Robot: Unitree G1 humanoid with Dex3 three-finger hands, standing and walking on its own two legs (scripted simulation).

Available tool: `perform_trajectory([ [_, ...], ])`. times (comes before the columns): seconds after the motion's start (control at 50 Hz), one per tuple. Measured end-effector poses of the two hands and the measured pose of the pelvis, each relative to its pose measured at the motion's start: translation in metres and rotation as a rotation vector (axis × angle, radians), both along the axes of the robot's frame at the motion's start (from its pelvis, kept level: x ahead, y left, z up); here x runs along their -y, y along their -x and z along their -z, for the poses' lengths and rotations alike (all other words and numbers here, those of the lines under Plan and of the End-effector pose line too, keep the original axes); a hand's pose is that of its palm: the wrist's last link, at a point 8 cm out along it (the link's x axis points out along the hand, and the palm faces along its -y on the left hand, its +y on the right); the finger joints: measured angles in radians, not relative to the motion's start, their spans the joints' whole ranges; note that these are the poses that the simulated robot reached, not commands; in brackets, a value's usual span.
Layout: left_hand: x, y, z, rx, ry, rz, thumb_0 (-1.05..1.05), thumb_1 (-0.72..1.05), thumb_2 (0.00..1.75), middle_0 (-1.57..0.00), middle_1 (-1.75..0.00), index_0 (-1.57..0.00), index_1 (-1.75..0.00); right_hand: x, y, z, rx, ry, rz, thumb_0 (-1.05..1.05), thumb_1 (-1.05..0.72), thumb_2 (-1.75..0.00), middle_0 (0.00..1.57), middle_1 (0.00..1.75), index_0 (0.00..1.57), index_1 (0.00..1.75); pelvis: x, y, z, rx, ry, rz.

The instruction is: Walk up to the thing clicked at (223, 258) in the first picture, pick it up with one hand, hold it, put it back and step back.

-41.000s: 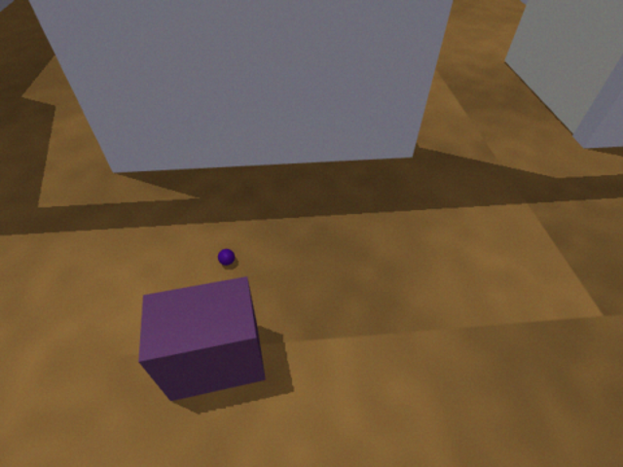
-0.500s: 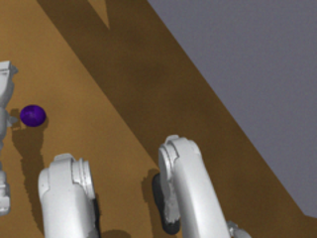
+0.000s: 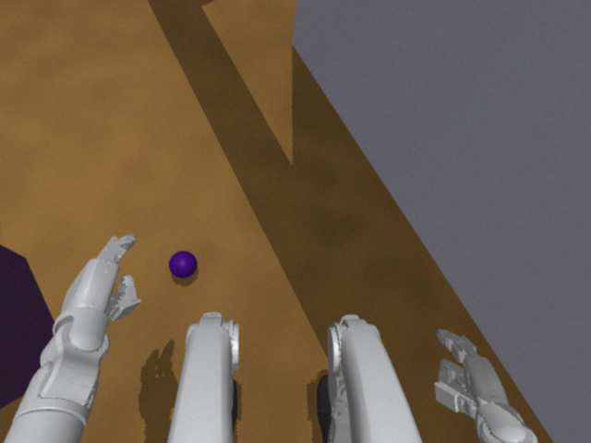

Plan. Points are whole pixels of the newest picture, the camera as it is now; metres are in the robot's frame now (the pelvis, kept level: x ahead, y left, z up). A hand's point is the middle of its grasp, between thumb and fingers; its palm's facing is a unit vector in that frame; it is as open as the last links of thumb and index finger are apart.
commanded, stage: home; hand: left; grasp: from above
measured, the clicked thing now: (183, 264) +0.48 +0.25 -0.47
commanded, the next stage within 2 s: none
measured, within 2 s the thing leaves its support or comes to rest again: neither
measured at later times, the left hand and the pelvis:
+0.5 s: hand (72, 330) +0.25 +0.20 +0.11, palm faces +0.12 -0.97 -0.21, open 7.4 cm; pelvis +0.06 +0.01 +0.18, yaw +3 degrees
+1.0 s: hand (41, 357) +0.22 +0.19 +0.16, palm faces +0.13 -0.97 -0.19, open 7.4 cm; pelvis +0.08 +0.00 +0.21, yaw +5 degrees
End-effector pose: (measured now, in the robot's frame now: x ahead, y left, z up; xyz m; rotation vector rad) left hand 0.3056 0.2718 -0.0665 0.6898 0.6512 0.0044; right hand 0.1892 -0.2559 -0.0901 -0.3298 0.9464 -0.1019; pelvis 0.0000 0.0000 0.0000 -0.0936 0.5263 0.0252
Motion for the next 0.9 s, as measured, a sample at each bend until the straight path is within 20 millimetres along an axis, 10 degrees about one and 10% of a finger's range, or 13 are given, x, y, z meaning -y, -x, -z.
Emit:
perform_trajectory([
  [0.22, 0.012, 0.059, -0.089, -0.089, 0.256, -0.249, 0.01, 0.9, 0.9, -0.21, -0.3, -0.21, -0.3, -0.035, -0.032, -0.101, 0.171, -0.051, -0.006, 0.01, -0.9, -0.89, 0.2, 0.3, 0.2, 0.3, -0.002, -0.018, -0.086, 0.107, -0.013, -0.03],
  [0.6, 0.024, 0.085, -0.239, -0.081, 0.427, -0.404, 0.01, 0.91, 0.9, -0.21, -0.3, -0.2, -0.3, -0.031, -0.024, -0.22, 0.259, 0.003, 0.115, 0.02, -0.9, -0.89, 0.2, 0.3, 0.21, 0.3, -0.009, -0.075, -0.198, 0.287, -0.038, -0.05],
  [0.9, 0.028, 0.101, -0.254, -0.091, 0.443, -0.414, 0.01, 0.91, 0.9, -0.2, -0.3, -0.2, -0.29, -0.038, -0.069, -0.25, 0.406, -0.013, 0.02, 0.02, -0.9, -0.89, 0.2, 0.3, 0.21, 0.3, -0.006, -0.081, -0.211, 0.343, -0.056, -0.063],
])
